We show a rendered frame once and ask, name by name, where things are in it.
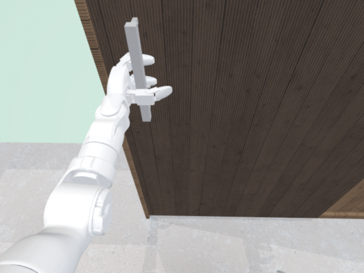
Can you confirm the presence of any robot left forearm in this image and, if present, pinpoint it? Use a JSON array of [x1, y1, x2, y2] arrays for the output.
[[44, 93, 130, 226]]

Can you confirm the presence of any left robot hand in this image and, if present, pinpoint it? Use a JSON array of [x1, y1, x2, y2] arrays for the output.
[[107, 52, 172, 107]]

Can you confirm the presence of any handle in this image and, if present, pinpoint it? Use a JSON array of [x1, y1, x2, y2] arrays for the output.
[[124, 18, 151, 122]]

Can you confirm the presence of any wardrobe door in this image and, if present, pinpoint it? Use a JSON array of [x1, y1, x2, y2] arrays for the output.
[[85, 0, 364, 218], [326, 179, 364, 212]]

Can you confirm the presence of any left robot upper arm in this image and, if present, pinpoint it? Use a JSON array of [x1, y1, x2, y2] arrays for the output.
[[0, 182, 113, 273]]

